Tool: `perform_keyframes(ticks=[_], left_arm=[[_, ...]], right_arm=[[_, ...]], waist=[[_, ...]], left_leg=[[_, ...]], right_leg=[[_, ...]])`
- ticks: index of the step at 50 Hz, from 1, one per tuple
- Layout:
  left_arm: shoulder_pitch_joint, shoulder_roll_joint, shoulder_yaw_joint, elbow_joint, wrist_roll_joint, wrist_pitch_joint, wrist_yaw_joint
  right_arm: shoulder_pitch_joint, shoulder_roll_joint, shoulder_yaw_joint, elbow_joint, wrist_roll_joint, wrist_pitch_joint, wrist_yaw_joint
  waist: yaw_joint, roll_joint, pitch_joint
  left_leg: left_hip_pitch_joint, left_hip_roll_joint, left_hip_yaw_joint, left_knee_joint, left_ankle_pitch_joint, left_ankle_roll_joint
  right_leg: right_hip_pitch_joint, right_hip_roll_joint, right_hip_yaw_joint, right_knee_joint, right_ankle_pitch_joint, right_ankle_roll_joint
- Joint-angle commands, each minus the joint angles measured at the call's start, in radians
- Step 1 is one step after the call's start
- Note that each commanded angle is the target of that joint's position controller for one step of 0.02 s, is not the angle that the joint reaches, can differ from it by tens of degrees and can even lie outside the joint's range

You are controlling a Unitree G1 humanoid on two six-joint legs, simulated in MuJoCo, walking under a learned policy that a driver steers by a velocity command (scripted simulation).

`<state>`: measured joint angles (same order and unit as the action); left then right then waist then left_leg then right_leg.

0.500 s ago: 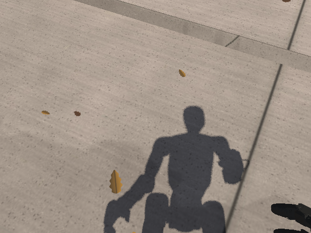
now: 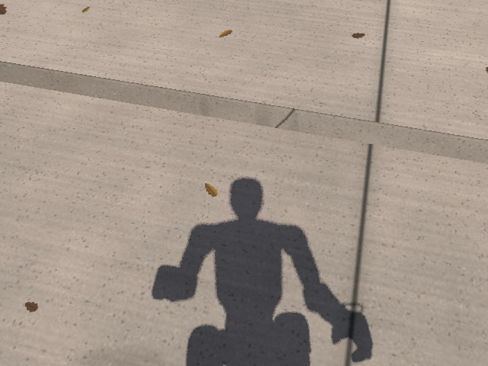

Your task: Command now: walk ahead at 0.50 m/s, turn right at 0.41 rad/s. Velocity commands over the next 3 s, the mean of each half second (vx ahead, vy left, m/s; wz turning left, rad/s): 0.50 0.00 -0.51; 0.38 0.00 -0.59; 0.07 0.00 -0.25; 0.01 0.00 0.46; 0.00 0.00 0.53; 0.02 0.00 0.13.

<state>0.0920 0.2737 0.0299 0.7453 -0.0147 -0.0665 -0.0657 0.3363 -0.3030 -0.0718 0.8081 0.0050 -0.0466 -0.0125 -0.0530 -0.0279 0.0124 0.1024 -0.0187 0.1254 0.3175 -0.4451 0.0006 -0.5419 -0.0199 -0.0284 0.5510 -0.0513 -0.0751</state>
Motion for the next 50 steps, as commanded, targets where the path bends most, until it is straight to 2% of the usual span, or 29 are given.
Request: perform_keyframes(ticks=[1,2,3,4,5,6,7,10,15,19,21,23,24,25,26,27,28,29,30,32,34,37,39,42,45,47,48,49,50], left_arm=[[0.310,0.262,0.100,-0.006,-0.001,0.001,0.020],[0.320,0.325,0.110,-0.008,-0.014,-0.003,0.018],[0.344,0.230,0.086,-0.020,-0.016,-0.006,0.019],[0.303,0.198,0.077,-0.025,-0.007,-0.008,0.025],[0.247,0.191,0.075,-0.040,-0.004,-0.009,0.030],[0.192,0.168,0.068,-0.055,0.000,-0.007,0.034],[0.162,0.150,0.060,-0.071,0.013,-0.007,0.038],[0.144,0.153,0.062,-0.085,0.007,-0.006,0.051],[0.196,0.190,0.076,-0.069,-0.007,0.007,0.077],[0.262,0.185,0.078,-0.047,-0.015,0.023,0.083],[0.263,0.181,0.079,-0.048,-0.012,0.029,0.085],[0.238,0.164,0.076,-0.058,-0.008,0.034,0.084],[0.234,0.122,0.061,-0.068,-0.002,0.031,0.080],[0.260,0.058,0.038,-0.085,0.018,0.027,0.078],[0.385,0.038,0.028,-0.121,-0.019,0.017,0.077],[0.359,0.148,0.048,-0.086,-0.027,0.019,0.081],[0.252,0.189,0.062,-0.099,-0.019,0.025,0.080],[0.208,0.173,0.062,-0.107,-0.009,0.029,0.080],[0.178,0.161,0.065,-0.120,-0.002,0.029,0.076],[0.189,0.123,0.063,-0.128,-0.015,0.037,0.065],[0.168,0.093,0.056,-0.143,-0.013,0.046,0.062],[0.113,0.077,0.050,-0.168,-0.006,0.048,0.058],[0.079,0.066,0.045,-0.175,0.001,0.042,0.048],[0.006,0.051,0.041,-0.194,0.004,0.035,0.025],[0.002,0.090,0.059,-0.217,0.006,0.043,0.006],[0.124,0.144,0.089,-0.193,0.011,0.047,0.005],[0.243,0.189,0.114,-0.161,0.012,0.048,0.019],[0.293,0.271,0.131,-0.163,0.009,0.056,0.046],[0.223,0.348,0.125,-0.213,0.039,0.047,0.051]], right_arm=[[-0.013,-0.139,-0.022,-0.085,-0.018,0.005,-0.029],[0.106,-0.008,0.020,-0.115,-0.038,-0.022,-0.006],[0.010,-0.091,0.009,-0.109,-0.006,-0.057,0.011],[-0.084,-0.130,0.000,-0.143,0.029,-0.080,0.022],[-0.130,-0.121,0.005,-0.156,0.020,-0.093,0.018],[-0.152,-0.125,-0.001,-0.159,-0.004,-0.096,0.011],[-0.139,-0.127,-0.006,-0.161,-0.012,-0.088,0.009],[-0.108,-0.095,-0.002,-0.161,-0.021,-0.058,0.007],[-0.277,-0.042,0.021,-0.200,-0.020,-0.056,0.009],[-0.360,-0.068,0.012,-0.222,0.001,-0.070,0.024],[-0.346,-0.095,0.000,-0.221,0.004,-0.079,0.030],[-0.249,-0.118,-0.017,-0.195,0.004,-0.088,0.027],[-0.149,-0.149,-0.031,-0.179,-0.009,-0.093,0.020],[-0.002,-0.205,-0.045,-0.167,-0.018,-0.090,0.011],[0.051,-0.267,-0.061,-0.128,-0.023,-0.075,0.021],[0.008,-0.162,-0.040,-0.152,-0.004,-0.071,0.024],[-0.028,-0.112,-0.026,-0.157,-0.002,-0.066,0.019],[-0.069,-0.099,-0.018,-0.159,-0.012,-0.061,0.019],[-0.093,-0.079,-0.012,-0.149,-0.015,-0.058,0.017],[-0.105,-0.064,-0.008,-0.134,-0.018,-0.064,0.014],[-0.100,-0.079,-0.014,-0.115,-0.010,-0.070,0.014],[-0.105,-0.113,-0.026,-0.091,-0.014,-0.066,0.011],[-0.132,-0.129,-0.029,-0.084,-0.012,-0.053,0.003],[-0.107,-0.153,-0.032,-0.059,-0.001,-0.033,-0.009],[-0.108,-0.186,-0.043,-0.049,0.023,-0.017,-0.016],[-0.132,-0.198,-0.051,-0.058,0.041,-0.007,-0.022],[-0.129,-0.171,-0.042,-0.062,0.038,-0.006,-0.021],[-0.065,-0.101,-0.017,-0.082,-0.013,-0.009,-0.012],[0.038,-0.046,0.012,-0.112,-0.041,-0.018,0.003]], waist=[[0.186,-0.018,-0.233],[0.085,-0.260,-0.339],[0.164,-0.148,-0.384],[0.173,-0.103,-0.247],[0.146,-0.003,-0.165],[0.111,0.034,-0.102],[0.076,0.007,-0.088],[0.039,-0.014,-0.054],[0.098,-0.037,-0.014],[0.129,-0.056,-0.017],[0.111,-0.075,-0.021],[0.050,-0.095,-0.045],[0.000,-0.073,-0.125],[-0.045,0.069,-0.267],[0.025,0.418,-0.331],[-0.002,0.258,-0.232],[-0.027,0.164,-0.120],[-0.011,0.096,-0.067],[0.002,0.096,-0.022],[0.027,0.145,-0.009],[0.031,0.134,0.005],[0.030,0.100,0.024],[0.029,0.099,0.028],[0.001,0.105,0.011],[0.023,0.125,-0.016],[0.099,0.125,-0.079],[0.159,0.082,-0.138],[0.144,-0.120,-0.215],[0.046,-0.270,-0.373]], left_leg=[[-0.273,0.176,0.020,0.625,0.842,0.041],[-0.718,-0.047,-0.072,0.958,-0.066,-0.027],[-0.834,-0.026,-0.245,1.049,-0.122,-0.006],[-0.903,0.020,-0.243,1.039,-0.036,0.014],[-0.885,0.062,-0.231,0.969,0.039,0.022],[-0.837,0.089,-0.225,0.883,0.082,0.015],[-0.766,0.106,-0.233,0.844,0.107,0.008],[-0.716,0.112,-0.205,0.716,0.129,-0.036],[-0.627,0.053,-0.175,0.352,0.460,-0.079],[-0.570,0.015,-0.199,0.207,0.509,-0.070],[-0.546,0.015,-0.218,0.170,0.441,-0.046],[-0.414,0.016,-0.199,0.120,0.397,-0.002],[-0.234,0.076,-0.236,0.120,0.378,0.041],[0.020,0.257,-0.423,0.129,0.310,0.100],[0.238,0.442,-0.903,0.015,0.038,0.252],[0.169,0.426,-0.902,-0.025,-0.145,0.227],[0.059,0.382,-0.727,-0.029,-0.083,0.185],[-0.045,0.339,-0.604,-0.043,0.064,0.167],[-0.114,0.304,-0.516,-0.062,0.172,0.166],[-0.187,0.265,-0.391,-0.107,0.271,0.160],[-0.204,0.269,-0.316,-0.139,0.343,0.179],[-0.188,0.278,-0.214,-0.151,0.528,0.193],[-0.202,0.245,-0.100,-0.122,0.715,0.171],[-0.192,0.229,-0.009,-0.076,0.808,0.138],[-0.118,0.262,0.006,0.023,0.911,0.115],[-0.112,0.250,0.027,0.218,1.028,0.086],[-0.181,0.201,0.051,0.410,0.939,0.048],[-0.433,0.124,0.056,0.720,0.374,-0.014],[-0.738,-0.056,-0.081,1.054,-0.306,-0.068]], right_leg=[[0.549,-0.059,0.171,-0.005,0.007,-0.121],[0.890,-0.284,0.728,-0.112,-0.218,-0.317],[0.945,-0.291,0.834,-0.225,-0.333,-0.300],[0.850,-0.268,0.697,-0.245,-0.289,-0.258],[0.713,-0.233,0.599,-0.249,-0.200,-0.234],[0.580,-0.205,0.524,-0.264,-0.085,-0.224],[0.493,-0.181,0.481,-0.284,0.005,-0.224],[0.361,-0.146,0.393,-0.324,0.118,-0.234],[0.248,-0.054,0.280,-0.319,0.058,-0.160],[0.314,-0.080,0.365,-0.254,-0.040,-0.133],[0.376,-0.105,0.430,-0.194,-0.057,-0.116],[0.377,-0.089,0.450,-0.106,-0.025,-0.087],[0.332,-0.040,0.407,0.037,-0.013,-0.055],[0.203,0.039,0.302,0.324,-0.231,-0.015],[-0.141,0.127,0.201,0.606,-0.566,0.032],[-0.237,0.042,0.227,0.717,-0.503,0.049],[-0.255,0.014,0.199,0.737,-0.407,0.056],[-0.221,-0.018,0.175,0.721,-0.338,0.064],[-0.208,-0.042,0.174,0.677,-0.294,0.069],[-0.150,-0.075,0.152,0.633,-0.255,0.073],[-0.169,-0.087,0.135,0.590,-0.229,0.084],[-0.205,-0.093,0.125,0.465,-0.134,0.103],[-0.144,-0.078,0.078,0.325,-0.031,0.106],[-0.036,-0.041,0.011,0.152,0.091,0.090],[0.025,-0.008,-0.012,0.071,0.008,0.045],[0.179,0.048,-0.041,0.001,-0.027,-0.004],[0.355,0.076,-0.034,-0.077,0.079,-0.041],[0.615,-0.106,0.207,-0.047,0.487,-0.116],[0.842,-0.374,0.707,-0.063,0.678,-0.362]])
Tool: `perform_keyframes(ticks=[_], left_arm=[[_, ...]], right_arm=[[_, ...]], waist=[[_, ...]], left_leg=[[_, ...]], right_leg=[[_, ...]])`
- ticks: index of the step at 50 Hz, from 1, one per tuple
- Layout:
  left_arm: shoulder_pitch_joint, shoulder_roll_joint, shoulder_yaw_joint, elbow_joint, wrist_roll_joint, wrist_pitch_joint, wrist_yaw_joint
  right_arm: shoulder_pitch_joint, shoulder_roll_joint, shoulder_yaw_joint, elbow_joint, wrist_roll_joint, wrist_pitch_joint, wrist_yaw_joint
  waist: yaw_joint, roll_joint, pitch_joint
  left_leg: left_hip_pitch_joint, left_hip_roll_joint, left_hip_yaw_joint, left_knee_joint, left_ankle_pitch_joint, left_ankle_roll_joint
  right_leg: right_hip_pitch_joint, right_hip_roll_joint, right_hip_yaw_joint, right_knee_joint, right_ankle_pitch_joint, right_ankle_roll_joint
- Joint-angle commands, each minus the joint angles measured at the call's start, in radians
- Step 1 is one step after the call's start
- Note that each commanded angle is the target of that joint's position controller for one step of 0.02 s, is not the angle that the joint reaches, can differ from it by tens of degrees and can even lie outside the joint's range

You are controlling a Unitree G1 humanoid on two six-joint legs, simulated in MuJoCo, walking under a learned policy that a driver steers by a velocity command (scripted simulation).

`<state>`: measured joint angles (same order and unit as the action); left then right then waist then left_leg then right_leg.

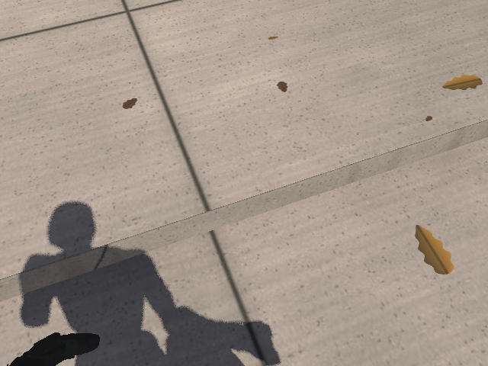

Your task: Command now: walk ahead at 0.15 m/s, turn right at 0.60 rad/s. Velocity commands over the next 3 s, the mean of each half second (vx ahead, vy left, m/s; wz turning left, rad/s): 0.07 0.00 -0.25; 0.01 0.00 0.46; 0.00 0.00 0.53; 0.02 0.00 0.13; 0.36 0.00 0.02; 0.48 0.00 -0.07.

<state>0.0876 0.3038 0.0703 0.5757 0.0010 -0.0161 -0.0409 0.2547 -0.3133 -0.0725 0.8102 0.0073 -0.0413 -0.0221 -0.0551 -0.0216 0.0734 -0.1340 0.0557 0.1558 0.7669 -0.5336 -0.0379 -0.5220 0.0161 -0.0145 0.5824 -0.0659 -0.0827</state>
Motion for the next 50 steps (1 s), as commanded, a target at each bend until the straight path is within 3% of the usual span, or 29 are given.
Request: perform_keyframes(ticks=[1,2,3,4,5,7,10,13,16,18,19,20,21,23,26,31,32,34,35,36,38,40,42,45,46,47,48,49,50], left_arm=[[0.222,0.233,0.071,-0.063,0.013,-0.004,0.018],[0.162,0.196,0.057,-0.063,0.002,-0.007,0.016],[0.127,0.165,0.050,-0.054,-0.015,-0.004,0.020],[0.093,0.149,0.044,-0.057,-0.019,0.003,0.026],[0.069,0.149,0.041,-0.063,-0.007,0.008,0.031],[0.049,0.160,0.046,-0.063,0.010,0.011,0.039],[0.053,0.165,0.047,-0.051,0.004,0.018,0.058],[0.038,0.120,0.027,-0.037,0.013,0.026,0.064],[0.049,0.058,-0.003,0.005,0.031,0.021,0.048],[0.050,0.047,-0.015,0.032,0.033,0.015,0.037],[0.095,0.036,-0.020,0.055,0.034,0.009,0.035],[0.136,0.046,-0.018,0.060,0.044,0.003,0.039],[0.187,0.057,-0.010,0.063,0.042,0.000,0.042],[0.076,0.085,0.002,0.047,0.031,0.008,0.060],[0.066,0.066,0.009,0.040,0.025,0.030,0.071],[0.086,0.059,0.030,0.043,0.016,0.023,0.065],[0.099,0.073,0.037,0.044,0.016,0.024,0.065],[0.118,0.113,0.048,0.048,0.018,0.022,0.070],[0.115,0.104,0.044,0.037,0.019,0.015,0.077],[0.118,0.102,0.040,0.032,0.020,0.008,0.084],[0.050,0.125,0.047,0.031,0.005,0.003,0.088],[0.025,0.146,0.055,0.037,0.003,0.015,0.088],[0.039,0.154,0.060,0.045,-0.002,0.029,0.085],[0.061,0.145,0.058,0.067,-0.032,0.029,0.078],[0.119,0.106,0.049,0.091,-0.021,0.025,0.071],[0.113,0.036,0.023,0.049,0.041,0.025,0.066],[0.004,0.081,0.031,0.016,0.031,0.018,0.072],[-0.024,0.108,0.039,0.017,0.005,0.020,0.078],[-0.014,0.116,0.043,0.029,0.002,0.023,0.085]], right_arm=[[0.059,-0.139,-0.006,-0.093,-0.018,-0.024,0.024],[-0.019,-0.149,-0.008,-0.119,0.006,-0.019,0.024],[-0.040,-0.134,-0.006,-0.112,-0.005,-0.011,0.012],[-0.052,-0.137,-0.008,-0.111,-0.017,0.001,-0.001],[-0.043,-0.140,-0.011,-0.110,-0.018,0.013,-0.003],[-0.017,-0.111,-0.005,-0.101,-0.022,0.024,-0.007],[-0.029,-0.087,0.004,-0.097,-0.022,0.033,-0.015],[-0.048,-0.069,0.013,-0.092,-0.011,0.044,-0.011],[-0.076,-0.046,0.023,-0.097,-0.012,0.041,0.000],[-0.063,-0.039,0.024,-0.092,-0.016,0.031,0.011],[-0.078,-0.056,0.023,-0.102,-0.028,0.029,0.013],[-0.107,-0.129,0.012,-0.129,-0.037,0.027,0.009],[-0.150,-0.183,-0.002,-0.133,-0.029,0.030,0.007],[-0.136,-0.127,0.003,-0.129,-0.020,0.030,0.014],[-0.114,-0.141,-0.007,-0.141,-0.007,0.026,0.012],[-0.092,-0.121,-0.017,-0.186,0.007,0.047,-0.004],[-0.091,-0.108,-0.015,-0.198,0.008,0.050,-0.004],[-0.070,-0.079,-0.011,-0.214,0.004,0.057,0.003],[-0.086,-0.100,-0.021,-0.222,0.000,0.060,0.009],[-0.101,-0.120,-0.033,-0.228,0.005,0.064,0.013],[-0.098,-0.081,-0.025,-0.227,0.014,0.079,0.016],[-0.112,-0.050,-0.011,-0.234,0.014,0.083,0.026],[-0.112,-0.057,-0.012,-0.246,0.019,0.082,0.041],[-0.027,-0.084,-0.033,-0.227,0.011,0.089,0.048],[-0.002,-0.130,-0.050,-0.227,0.005,0.089,0.037],[0.017,-0.269,-0.077,-0.263,-0.006,0.083,0.017],[0.032,-0.266,-0.069,-0.283,-0.046,0.061,0.029],[0.010,-0.240,-0.061,-0.275,-0.051,0.041,0.036],[-0.037,-0.210,-0.056,-0.268,-0.029,0.033,0.031]], waist=[[0.130,-0.109,-0.524],[0.116,-0.078,-0.389],[0.087,0.000,-0.287],[0.064,0.000,-0.229],[0.035,-0.023,-0.205],[0.016,-0.054,-0.211],[0.023,-0.061,-0.244],[0.043,-0.092,-0.249],[0.064,-0.118,-0.209],[0.044,-0.107,-0.167],[0.051,-0.079,-0.140],[0.095,0.016,-0.116],[0.155,0.158,-0.103],[0.100,0.196,-0.081],[0.083,0.211,-0.081],[0.062,0.082,-0.130],[0.060,0.016,-0.135],[0.053,-0.162,-0.151],[0.071,-0.182,-0.158],[0.078,-0.114,-0.150],[0.048,-0.066,-0.118],[0.059,-0.099,-0.124],[0.071,-0.138,-0.156],[0.033,-0.110,-0.184],[0.038,0.008,-0.168],[0.063,0.343,-0.158],[-0.017,0.281,-0.232],[-0.011,0.184,-0.201],[0.022,0.146,-0.163]], left_leg=[[-0.514,-0.077,-0.273,0.657,-0.134,-0.018],[-0.558,-0.049,-0.258,0.620,-0.039,-0.006],[-0.561,-0.013,-0.248,0.543,0.028,-0.010],[-0.525,0.006,-0.249,0.471,0.074,-0.016],[-0.454,0.006,-0.245,0.431,0.098,-0.018],[-0.388,-0.018,-0.226,0.356,0.126,-0.034],[-0.371,-0.027,-0.230,0.229,0.182,-0.055],[-0.289,-0.004,-0.218,0.121,0.262,-0.057],[-0.177,0.011,-0.211,-0.022,0.280,-0.038],[-0.076,-0.013,-0.175,-0.206,0.345,-0.006],[-0.052,-0.002,-0.200,-0.294,0.409,0.016],[-0.065,0.085,-0.310,-0.320,0.578,0.053],[-0.130,0.119,-0.368,-0.331,0.541,0.115],[-0.267,0.110,-0.432,-0.405,0.320,0.132],[-0.253,0.094,-0.455,-0.379,0.362,0.125],[-0.270,0.020,-0.425,-0.240,0.424,0.107],[-0.309,-0.017,-0.379,-0.174,0.393,0.083],[-0.414,-0.084,-0.240,0.050,0.166,0.026],[-0.464,-0.055,-0.221,0.239,-0.041,0.006],[-0.501,-0.036,-0.236,0.384,-0.089,-0.006],[-0.501,0.015,-0.240,0.323,-0.009,-0.015],[-0.393,0.011,-0.173,0.188,0.065,-0.020],[-0.294,-0.017,-0.121,0.051,0.116,-0.013],[-0.105,-0.078,-0.069,-0.241,0.329,0.040],[0.010,-0.047,-0.166,-0.336,0.494,0.081],[0.169,0.251,-0.600,-0.363,0.917,0.222],[0.103,0.353,-0.731,-0.392,0.966,0.402],[0.074,0.301,-0.653,-0.407,0.866,0.386],[0.051,0.238,-0.579,-0.403,0.770,0.324]], right_leg=[[0.790,-0.377,0.651,-0.153,0.507,-0.344],[0.675,-0.326,0.531,-0.176,0.398,-0.293],[0.547,-0.264,0.449,-0.196,0.300,-0.233],[0.427,-0.232,0.409,-0.218,0.252,-0.205],[0.322,-0.204,0.381,-0.241,0.239,-0.193],[0.239,-0.177,0.350,-0.249,0.292,-0.193],[0.240,-0.167,0.333,-0.235,0.238,-0.180],[0.199,-0.152,0.303,-0.245,0.047,-0.151],[0.162,-0.159,0.293,-0.249,-0.135,-0.132],[0.139,-0.142,0.269,-0.215,-0.225,-0.092],[0.142,-0.113,0.255,-0.193,-0.255,-0.045],[0.144,-0.054,0.213,-0.111,-0.295,0.007],[0.173,0.021,0.113,-0.079,-0.284,0.050],[0.293,0.021,0.063,-0.032,-0.195,0.075],[0.293,0.017,0.050,-0.015,-0.180,0.061],[0.333,-0.041,0.075,-0.071,-0.123,0.024],[0.359,-0.091,0.124,-0.116,-0.099,-0.006],[0.428,-0.318,0.331,-0.216,0.076,-0.140],[0.438,-0.418,0.401,-0.231,0.214,-0.213],[0.436,-0.445,0.399,-0.232,0.302,-0.242],[0.418,-0.371,0.254,-0.227,0.268,-0.170],[0.378,-0.299,0.116,-0.214,0.292,-0.125],[0.380,-0.285,0.051,-0.189,0.300,-0.113],[0.344,-0.273,-0.016,-0.066,0.151,-0.040],[0.228,-0.222,-0.089,0.077,-0.018,0.036],[-0.102,-0.088,-0.145,0.414,-0.569,0.150],[-0.173,-0.015,0.041,0.595,-0.660,0.165],[-0.187,-0.031,0.084,0.651,-0.589,0.155],[-0.196,-0.048,0.094,0.628,-0.492,0.146]])
Over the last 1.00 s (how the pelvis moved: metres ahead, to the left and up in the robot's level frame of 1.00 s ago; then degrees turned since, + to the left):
0.51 -0.11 0.00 -35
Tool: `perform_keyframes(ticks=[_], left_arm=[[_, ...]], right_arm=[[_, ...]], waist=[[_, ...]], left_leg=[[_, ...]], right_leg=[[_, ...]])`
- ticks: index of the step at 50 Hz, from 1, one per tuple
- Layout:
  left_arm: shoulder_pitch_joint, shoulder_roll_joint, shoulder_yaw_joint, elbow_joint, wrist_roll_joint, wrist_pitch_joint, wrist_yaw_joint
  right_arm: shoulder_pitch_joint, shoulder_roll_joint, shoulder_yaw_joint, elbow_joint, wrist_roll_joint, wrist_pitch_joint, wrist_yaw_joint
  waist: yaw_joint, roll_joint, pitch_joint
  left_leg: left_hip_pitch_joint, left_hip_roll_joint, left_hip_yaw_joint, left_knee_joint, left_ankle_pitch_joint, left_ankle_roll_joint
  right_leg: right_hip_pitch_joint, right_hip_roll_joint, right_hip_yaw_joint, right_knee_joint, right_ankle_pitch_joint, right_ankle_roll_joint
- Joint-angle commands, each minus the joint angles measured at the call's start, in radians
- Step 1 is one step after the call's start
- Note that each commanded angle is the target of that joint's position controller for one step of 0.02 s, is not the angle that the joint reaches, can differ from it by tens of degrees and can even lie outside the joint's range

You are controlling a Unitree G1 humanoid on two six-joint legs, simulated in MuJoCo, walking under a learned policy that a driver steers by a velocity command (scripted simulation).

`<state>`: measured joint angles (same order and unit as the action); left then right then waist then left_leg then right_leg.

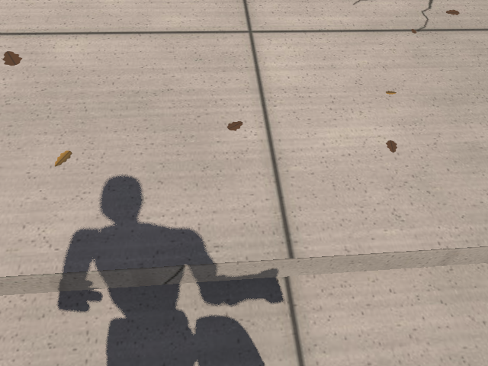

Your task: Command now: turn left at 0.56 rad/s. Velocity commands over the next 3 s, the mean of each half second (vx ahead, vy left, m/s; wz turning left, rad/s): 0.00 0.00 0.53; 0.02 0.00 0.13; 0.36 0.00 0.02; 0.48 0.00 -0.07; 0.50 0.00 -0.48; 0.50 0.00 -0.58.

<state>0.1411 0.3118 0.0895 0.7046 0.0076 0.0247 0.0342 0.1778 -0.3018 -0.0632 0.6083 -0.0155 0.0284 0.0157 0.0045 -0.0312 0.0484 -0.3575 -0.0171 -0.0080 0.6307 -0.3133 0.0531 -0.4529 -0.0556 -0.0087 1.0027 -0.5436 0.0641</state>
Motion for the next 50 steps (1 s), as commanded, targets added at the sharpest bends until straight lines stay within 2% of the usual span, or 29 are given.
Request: perform_keyframes(ticks=[1,2,4,9,12,16,19,20,21,22,23,24,25,26,27,30,32,34,36,37,38,39,40,43,45,46,47,49,50], left_arm=[[-0.053,0.107,0.028,-0.078,0.003,-0.015,0.020],[-0.039,0.111,0.030,-0.072,0.007,-0.013,0.022],[-0.018,0.091,0.026,-0.059,0.001,-0.017,0.014],[-0.075,0.059,0.009,-0.064,-0.004,-0.024,0.007],[-0.090,0.065,0.009,-0.063,-0.008,-0.032,-0.003],[-0.083,0.075,0.012,-0.062,-0.017,-0.050,-0.017],[-0.019,0.076,0.014,-0.041,-0.017,-0.063,-0.032],[0.005,0.082,0.017,-0.030,-0.010,-0.066,-0.034],[0.013,0.126,0.024,-0.038,0.006,-0.064,-0.030],[-0.029,0.200,0.034,-0.042,0.025,-0.053,-0.027],[-0.015,0.146,0.025,-0.048,0.033,-0.056,-0.027],[-0.034,0.122,0.015,-0.054,0.019,-0.058,-0.023],[-0.063,0.102,0.009,-0.053,0.006,-0.057,-0.019],[-0.075,0.089,0.003,-0.051,-0.008,-0.056,-0.017],[-0.072,0.078,-0.005,-0.045,-0.012,-0.055,-0.015],[-0.057,0.068,-0.013,-0.026,-0.003,-0.042,-0.014],[-0.033,0.094,-0.007,-0.016,-0.003,-0.031,-0.016],[-0.009,0.115,-0.006,-0.005,-0.011,-0.023,-0.019],[0.025,0.090,-0.019,0.014,-0.022,-0.032,-0.023],[0.049,0.074,-0.028,0.019,-0.005,-0.048,-0.030],[0.080,0.050,-0.035,0.019,0.013,-0.065,-0.038],[0.038,0.051,-0.039,0.029,0.019,-0.068,-0.037],[0.000,0.063,-0.037,0.031,0.016,-0.066,-0.036],[0.003,0.058,-0.038,0.046,0.006,-0.048,-0.023],[0.015,0.058,-0.037,0.064,0.004,-0.044,-0.017],[0.028,0.051,-0.039,0.076,0.004,-0.041,-0.015],[0.043,0.038,-0.043,0.094,0.023,-0.017,-0.035],[0.026,0.039,-0.041,0.085,0.031,-0.004,-0.055],[0.009,0.039,-0.040,0.076,0.032,-0.006,-0.061]], right_arm=[[-0.001,-0.190,-0.056,-0.070,0.015,-0.033,-0.017],[-0.032,-0.178,-0.048,-0.074,0.025,-0.026,-0.025],[-0.031,-0.166,-0.042,-0.077,0.019,-0.019,-0.037],[0.001,-0.177,-0.051,-0.070,0.024,-0.010,-0.056],[-0.004,-0.187,-0.057,-0.075,0.021,-0.003,-0.053],[-0.015,-0.190,-0.062,-0.081,0.026,0.004,-0.043],[-0.050,-0.173,-0.056,-0.088,0.037,0.012,-0.044],[-0.043,-0.156,-0.050,-0.085,0.040,0.015,-0.047],[0.001,-0.114,-0.036,-0.080,0.028,0.013,-0.047],[0.040,-0.093,-0.030,-0.091,0.026,0.004,-0.045],[0.019,-0.168,-0.051,-0.085,0.008,-0.005,-0.048],[0.027,-0.210,-0.068,-0.070,0.014,-0.006,-0.047],[0.035,-0.196,-0.070,-0.049,0.018,-0.001,-0.048],[0.038,-0.169,-0.064,-0.039,0.017,0.006,-0.050],[0.039,-0.136,-0.054,-0.033,0.018,0.011,-0.049],[0.005,-0.062,-0.023,-0.041,0.019,0.008,-0.042],[-0.028,-0.039,-0.009,-0.046,0.018,0.004,-0.038],[-0.002,-0.061,-0.016,-0.026,0.027,0.002,-0.037],[0.032,-0.076,-0.018,-0.003,0.015,0.001,-0.039],[0.036,-0.123,-0.023,-0.014,0.006,0.002,-0.048],[0.019,-0.185,-0.037,-0.006,-0.002,0.006,-0.051],[0.005,-0.113,-0.022,-0.009,-0.005,0.003,-0.040],[-0.002,-0.075,-0.010,-0.008,-0.009,-0.003,-0.032],[0.006,-0.073,-0.004,0.009,-0.007,-0.024,-0.029],[0.020,-0.063,0.001,0.019,-0.005,-0.031,-0.030],[0.037,-0.065,0.001,0.027,-0.003,-0.031,-0.033],[0.049,-0.095,-0.005,0.045,-0.017,-0.020,-0.026],[0.084,-0.143,-0.023,0.059,-0.020,-0.002,-0.013],[0.107,-0.149,-0.026,0.067,-0.018,0.002,-0.008]], waist=[[-0.019,0.123,-0.132],[-0.001,0.136,-0.129],[0.010,0.144,-0.160],[-0.019,0.161,-0.151],[-0.027,0.183,-0.130],[-0.032,0.199,-0.133],[0.005,0.194,-0.157],[0.015,0.174,-0.162],[-0.006,0.070,-0.185],[-0.065,-0.185,-0.130],[-0.016,-0.201,-0.123],[-0.021,-0.135,-0.108],[-0.034,-0.096,-0.096],[-0.032,-0.090,-0.082],[-0.028,-0.088,-0.079],[-0.013,-0.128,-0.102],[0.017,-0.163,-0.112],[0.015,-0.159,-0.118],[-0.005,-0.115,-0.108],[0.009,-0.041,-0.135],[0.058,0.120,-0.143],[0.024,0.125,-0.148],[0.007,0.101,-0.112],[0.008,0.123,-0.053],[0.009,0.115,-0.044],[0.005,0.118,-0.062],[-0.002,0.141,-0.042],[-0.024,0.199,0.029],[-0.037,0.212,0.069]], left_leg=[[0.267,0.269,-0.376,-0.260,0.489,0.186],[0.226,0.242,-0.344,-0.260,0.512,0.170],[0.213,0.214,-0.323,-0.263,0.522,0.165],[0.241,0.189,-0.375,-0.270,0.344,0.161],[0.191,0.179,-0.429,-0.273,0.256,0.166],[0.186,0.167,-0.507,-0.248,0.309,0.168],[0.189,0.139,-0.509,-0.189,0.385,0.135],[0.149,0.109,-0.485,-0.162,0.330,0.098],[0.063,0.052,-0.414,-0.064,0.137,0.042],[-0.111,-0.113,-0.220,0.083,-0.185,-0.024],[-0.153,-0.098,-0.184,0.309,-0.347,-0.080],[-0.167,-0.075,-0.191,0.441,-0.305,-0.102],[-0.169,-0.067,-0.191,0.486,-0.252,-0.120],[-0.187,-0.065,-0.194,0.502,-0.209,-0.134],[-0.179,-0.063,-0.190,0.495,-0.180,-0.146],[-0.083,-0.019,-0.099,0.274,-0.148,-0.163],[0.011,0.004,-0.044,0.096,-0.157,-0.161],[0.094,-0.003,-0.017,-0.085,-0.042,-0.148],[0.248,0.003,-0.035,-0.322,0.188,-0.105],[0.353,0.084,-0.121,-0.292,0.358,-0.074],[0.328,0.132,-0.165,-0.204,0.403,-0.017],[0.247,0.123,-0.162,-0.209,0.277,0.015],[0.213,0.105,-0.158,-0.222,0.201,0.011],[0.154,0.087,-0.153,-0.230,0.196,-0.011],[0.142,0.083,-0.151,-0.228,0.202,-0.015],[0.151,0.078,-0.153,-0.241,0.102,-0.009],[0.141,0.103,-0.202,-0.290,-0.024,0.006],[0.125,0.153,-0.308,-0.378,-0.363,0.066],[0.107,0.186,-0.362,-0.415,-0.450,0.096]], right_leg=[[-0.262,0.012,0.096,0.179,0.058,0.004],[-0.220,0.018,0.093,0.167,0.108,0.012],[-0.166,0.045,0.086,0.156,0.170,0.022],[-0.135,0.069,0.110,-0.099,0.217,0.034],[-0.066,0.085,0.117,-0.205,0.195,0.028],[0.020,0.105,0.120,-0.326,0.170,0.010],[0.151,0.099,0.094,-0.534,0.282,-0.020],[0.244,0.071,0.094,-0.637,0.404,-0.040],[0.356,-0.070,0.212,-0.669,0.491,-0.093],[0.376,-0.226,0.414,-0.691,0.672,-0.233],[0.324,-0.330,0.523,-0.709,0.699,-0.360],[0.309,-0.309,0.471,-0.699,0.672,-0.362],[0.302,-0.245,0.391,-0.684,0.630,-0.317],[0.314,-0.207,0.342,-0.673,0.615,-0.286],[0.318,-0.186,0.305,-0.665,0.659,-0.279],[0.337,-0.127,0.209,-0.647,0.722,-0.265],[0.335,-0.125,0.200,-0.634,0.743,-0.267],[0.336,-0.132,0.216,-0.610,0.743,-0.266],[0.273,-0.111,0.208,-0.602,0.678,-0.207],[0.207,-0.089,0.184,-0.582,0.590,-0.143],[0.187,-0.004,0.092,-0.575,0.434,-0.080],[0.255,0.014,0.060,-0.570,0.358,-0.037],[0.254,0.022,0.055,-0.559,0.362,-0.020],[0.249,0.018,0.059,-0.544,0.405,-0.024],[0.257,0.016,0.060,-0.544,0.412,-0.024],[0.260,0.034,0.038,-0.528,0.347,-0.021],[0.246,0.053,0.018,-0.501,0.278,-0.037],[0.135,0.093,-0.044,-0.400,0.132,-0.059],[0.093,0.094,-0.053,-0.367,0.097,-0.074]])
Over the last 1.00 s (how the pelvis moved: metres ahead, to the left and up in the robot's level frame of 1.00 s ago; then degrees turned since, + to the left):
0.11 0.08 0.01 12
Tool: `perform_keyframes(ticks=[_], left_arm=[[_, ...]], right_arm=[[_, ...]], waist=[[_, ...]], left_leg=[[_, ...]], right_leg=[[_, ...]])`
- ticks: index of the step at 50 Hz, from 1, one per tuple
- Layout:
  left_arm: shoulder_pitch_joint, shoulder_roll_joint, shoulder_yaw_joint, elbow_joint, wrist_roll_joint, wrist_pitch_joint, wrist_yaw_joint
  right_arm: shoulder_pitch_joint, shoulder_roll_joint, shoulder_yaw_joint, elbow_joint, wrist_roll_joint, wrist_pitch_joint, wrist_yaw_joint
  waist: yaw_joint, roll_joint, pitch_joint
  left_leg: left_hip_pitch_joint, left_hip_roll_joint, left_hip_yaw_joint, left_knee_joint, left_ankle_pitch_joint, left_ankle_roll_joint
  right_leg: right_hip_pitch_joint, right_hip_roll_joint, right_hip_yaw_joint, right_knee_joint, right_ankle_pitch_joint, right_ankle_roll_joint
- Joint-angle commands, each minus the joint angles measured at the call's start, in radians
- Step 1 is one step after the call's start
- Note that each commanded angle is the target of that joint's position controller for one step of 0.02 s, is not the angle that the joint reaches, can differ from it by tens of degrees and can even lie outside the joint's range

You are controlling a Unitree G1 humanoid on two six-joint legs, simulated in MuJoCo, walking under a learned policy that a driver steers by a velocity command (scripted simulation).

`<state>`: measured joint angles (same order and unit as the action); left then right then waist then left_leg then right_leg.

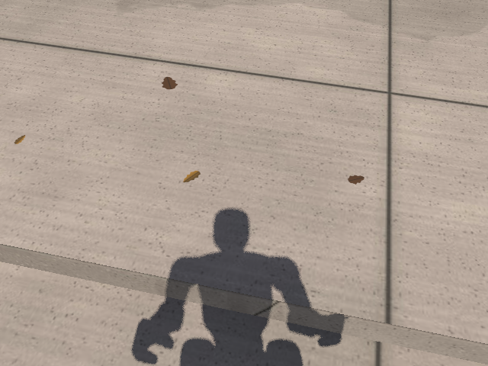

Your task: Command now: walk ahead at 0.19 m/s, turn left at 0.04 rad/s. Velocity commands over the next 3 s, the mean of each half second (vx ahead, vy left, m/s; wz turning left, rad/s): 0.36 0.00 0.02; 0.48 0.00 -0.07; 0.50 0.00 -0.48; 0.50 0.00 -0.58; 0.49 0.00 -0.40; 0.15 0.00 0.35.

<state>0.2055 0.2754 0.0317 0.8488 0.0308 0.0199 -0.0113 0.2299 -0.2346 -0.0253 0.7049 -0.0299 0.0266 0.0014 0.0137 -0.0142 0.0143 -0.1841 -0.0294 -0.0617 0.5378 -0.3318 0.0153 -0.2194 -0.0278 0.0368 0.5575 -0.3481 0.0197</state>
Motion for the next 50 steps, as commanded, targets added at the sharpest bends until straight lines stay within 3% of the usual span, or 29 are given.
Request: perform_keyframes(ticks=[1,4,5,6,7,8,9,11,13,16,19,21,22,23,24,25,26,27,28,30,34,38,39,44,46,47,48,49,50], left_arm=[[-0.067,0.071,0.016,-0.076,0.007,-0.008,-0.020],[0.040,0.051,0.012,-0.038,-0.003,-0.042,-0.021],[0.140,0.087,0.022,-0.003,-0.006,-0.052,-0.017],[0.241,0.177,0.046,0.033,-0.003,-0.062,-0.007],[0.320,0.258,0.071,0.061,-0.005,-0.064,-0.006],[0.311,0.222,0.065,0.065,0.002,-0.064,-0.001],[0.260,0.180,0.056,0.050,0.000,-0.068,0.001],[0.195,0.136,0.044,0.042,0.000,-0.079,0.005],[0.200,0.111,0.036,0.060,-0.004,-0.087,0.003],[0.229,0.114,0.033,0.094,-0.011,-0.093,0.002],[0.230,0.143,0.040,0.114,-0.013,-0.095,0.001],[0.210,0.157,0.041,0.121,-0.022,-0.093,0.003],[0.207,0.152,0.038,0.125,-0.023,-0.092,0.003],[0.201,0.132,0.030,0.117,-0.018,-0.092,0.003],[0.222,0.047,0.006,0.073,-0.024,-0.091,0.001],[0.260,0.056,0.014,0.070,-0.018,-0.086,0.001],[0.203,0.110,0.029,0.070,-0.003,-0.078,0.000],[0.161,0.105,0.028,0.066,-0.001,-0.082,-0.010],[0.150,0.075,0.022,0.072,-0.006,-0.084,-0.013],[0.170,0.048,0.014,0.093,0.007,-0.070,-0.018],[0.058,0.030,0.012,0.063,0.011,-0.056,-0.029],[-0.137,0.011,0.001,-0.004,0.010,-0.060,-0.036],[-0.137,-0.012,-0.007,-0.002,0.006,-0.057,-0.032],[-0.233,-0.002,-0.010,-0.044,0.007,-0.059,-0.016],[-0.189,-0.010,-0.008,-0.033,0.002,-0.065,-0.008],[-0.119,-0.008,-0.002,-0.008,0.000,-0.069,-0.003],[0.000,0.003,0.009,0.028,-0.006,-0.076,0.002],[0.149,0.019,0.022,0.076,0.000,-0.083,0.003],[0.276,0.103,0.049,0.111,0.017,-0.083,0.012]], right_arm=[[0.067,-0.210,-0.063,-0.021,-0.001,0.004,0.009],[-0.007,-0.177,-0.058,-0.022,0.005,-0.008,0.007],[-0.085,-0.148,-0.051,-0.047,0.006,-0.014,0.005],[-0.158,-0.094,-0.037,-0.089,0.009,-0.026,0.007],[-0.176,-0.102,-0.040,-0.118,-0.001,-0.042,0.005],[-0.173,-0.149,-0.052,-0.107,-0.011,-0.053,0.003],[-0.127,-0.141,-0.052,-0.080,-0.005,-0.062,0.011],[-0.104,-0.124,-0.048,-0.058,-0.003,-0.069,0.029],[-0.124,-0.109,-0.041,-0.053,-0.010,-0.064,0.044],[-0.197,-0.075,-0.023,-0.075,-0.006,-0.059,0.055],[-0.206,-0.093,-0.024,-0.074,0.000,-0.056,0.046],[-0.120,-0.114,-0.035,-0.040,-0.002,-0.057,0.030],[-0.012,-0.135,-0.048,0.005,-0.009,-0.063,0.020],[0.137,-0.172,-0.064,0.055,-0.021,-0.074,0.007],[0.285,-0.272,-0.084,0.067,-0.040,-0.081,-0.005],[0.276,-0.322,-0.090,0.082,-0.013,-0.074,-0.001],[0.155,-0.251,-0.074,0.076,0.007,-0.070,0.002],[0.067,-0.179,-0.055,0.059,0.014,-0.076,0.008],[0.032,-0.144,-0.044,0.062,0.010,-0.087,0.012],[0.036,-0.109,-0.031,0.090,0.009,-0.108,0.010],[0.128,-0.111,-0.028,0.158,0.021,-0.128,0.009],[0.186,-0.101,-0.021,0.203,0.020,-0.125,0.007],[0.211,-0.099,-0.021,0.218,0.013,-0.123,0.004],[0.282,-0.101,-0.017,0.265,-0.004,-0.114,-0.020],[0.263,-0.076,-0.005,0.269,-0.014,-0.108,-0.027],[0.266,-0.081,-0.002,0.275,-0.020,-0.105,-0.027],[0.250,-0.127,-0.013,0.277,-0.013,-0.103,-0.026],[0.190,-0.162,-0.025,0.265,0.012,-0.102,-0.021],[0.122,-0.147,-0.023,0.227,0.026,-0.116,-0.017]], waist=[[-0.048,0.206,0.129],[0.030,0.174,0.106],[0.092,0.096,0.089],[0.127,-0.105,0.090],[0.146,-0.250,0.118],[0.124,-0.146,0.155],[0.080,-0.083,0.143],[0.045,-0.097,0.108],[0.046,-0.111,0.081],[0.050,-0.114,0.080],[0.034,-0.130,0.082],[-0.025,-0.101,0.061],[-0.075,-0.052,0.011],[-0.138,0.004,-0.079],[-0.177,0.201,-0.208],[-0.134,0.299,-0.209],[-0.075,0.175,-0.049],[-0.046,0.107,0.033],[-0.021,0.084,0.048],[0.010,0.093,0.033],[0.006,0.082,0.051],[-0.031,0.063,0.087],[-0.034,0.095,0.064],[-0.051,0.064,0.083],[-0.021,0.039,0.047],[-0.001,0.046,-0.008],[0.051,0.097,-0.060],[0.132,0.093,-0.106],[0.182,0.040,-0.153]], left_leg=[[-0.089,0.222,-0.345,-0.342,-0.453,0.154],[-0.177,0.185,-0.273,-0.277,-0.373,0.140],[-0.243,0.124,-0.188,-0.174,-0.315,0.104],[-0.374,0.008,-0.032,0.067,-0.208,0.054],[-0.541,-0.043,0.067,0.252,-0.213,0.043],[-0.597,0.002,0.009,0.367,-0.222,0.056],[-0.578,0.031,-0.005,0.404,-0.150,0.058],[-0.540,0.065,0.025,0.398,-0.050,0.050],[-0.488,0.056,0.076,0.351,0.004,0.027],[-0.404,0.051,0.112,0.212,0.078,0.008],[-0.233,0.034,0.135,0.090,0.141,0.027],[-0.067,0.007,0.151,0.027,0.176,0.054],[0.073,-0.012,0.150,-0.011,0.175,0.073],[0.258,0.023,0.106,-0.034,0.114,0.098],[0.448,0.317,-0.277,-0.158,-0.191,0.161],[0.407,0.438,-0.689,-0.371,-0.353,0.232],[0.277,0.402,-0.590,-0.373,-0.427,0.218],[0.164,0.354,-0.452,-0.372,-0.291,0.203],[0.105,0.300,-0.334,-0.382,-0.112,0.182],[0.059,0.241,-0.187,-0.393,0.150,0.163],[0.094,0.225,-0.087,-0.417,0.358,0.186],[0.116,0.194,-0.016,-0.424,0.455,0.181],[0.128,0.195,0.000,-0.406,0.480,0.186],[0.320,0.273,0.016,-0.343,0.720,0.199],[0.355,0.239,0.104,-0.211,1.102,0.165],[0.344,0.217,0.129,-0.079,1.286,0.147],[0.298,0.222,0.120,0.082,1.327,0.138],[0.196,0.197,0.139,0.270,1.187,0.114],[-0.093,0.124,0.159,0.575,0.686,0.071]], right_leg=[[-0.149,0.056,-0.094,0.092,-0.104,-0.046],[0.054,0.049,-0.081,-0.063,-0.055,-0.105],[0.155,0.010,0.003,-0.148,-0.094,-0.131],[0.249,-0.125,0.273,-0.297,-0.306,-0.192],[0.334,-0.304,0.561,-0.426,-0.338,-0.267],[0.329,-0.342,0.584,-0.423,-0.246,-0.295],[0.322,-0.310,0.510,-0.407,-0.176,-0.285],[0.318,-0.238,0.360,-0.424,-0.037,-0.244],[0.301,-0.182,0.239,-0.419,0.139,-0.225],[0.242,-0.160,0.138,-0.404,0.292,-0.207],[0.148,-0.181,0.101,-0.387,0.387,-0.182],[0.100,-0.192,0.075,-0.301,0.548,-0.160],[0.074,-0.157,0.031,-0.154,0.663,-0.141],[-0.009,-0.099,-0.017,0.061,0.639,-0.121],[-0.204,-0.004,-0.081,0.413,0.250,-0.081],[-0.368,0.111,-0.009,0.588,-0.183,-0.088],[-0.422,0.021,0.037,0.653,-0.104,-0.113],[-0.409,-0.018,0.024,0.624,-0.005,-0.120],[-0.367,-0.047,0.017,0.579,0.050,-0.117],[-0.292,-0.066,-0.003,0.539,0.090,-0.095],[-0.384,-0.074,-0.044,0.485,0.158,-0.062],[-0.441,-0.065,-0.083,0.286,0.271,-0.029],[-0.412,-0.050,-0.106,0.285,0.260,-0.027],[-0.502,-0.033,-0.116,0.240,0.211,-0.087],[-0.396,0.042,-0.164,0.218,0.117,-0.132],[-0.257,0.097,-0.195,0.163,0.098,-0.153],[-0.089,0.122,-0.188,0.060,0.136,-0.166],[0.126,0.118,-0.176,-0.144,0.308,-0.183],[0.394,-0.042,0.021,-0.155,0.402,-0.235]])
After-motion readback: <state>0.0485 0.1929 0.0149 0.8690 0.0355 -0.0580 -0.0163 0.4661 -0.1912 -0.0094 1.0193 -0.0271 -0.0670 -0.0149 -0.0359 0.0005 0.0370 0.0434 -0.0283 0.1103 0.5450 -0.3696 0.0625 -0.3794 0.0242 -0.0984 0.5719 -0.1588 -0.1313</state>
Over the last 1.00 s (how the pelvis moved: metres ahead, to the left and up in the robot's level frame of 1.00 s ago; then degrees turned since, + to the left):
0.01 0.01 0.01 18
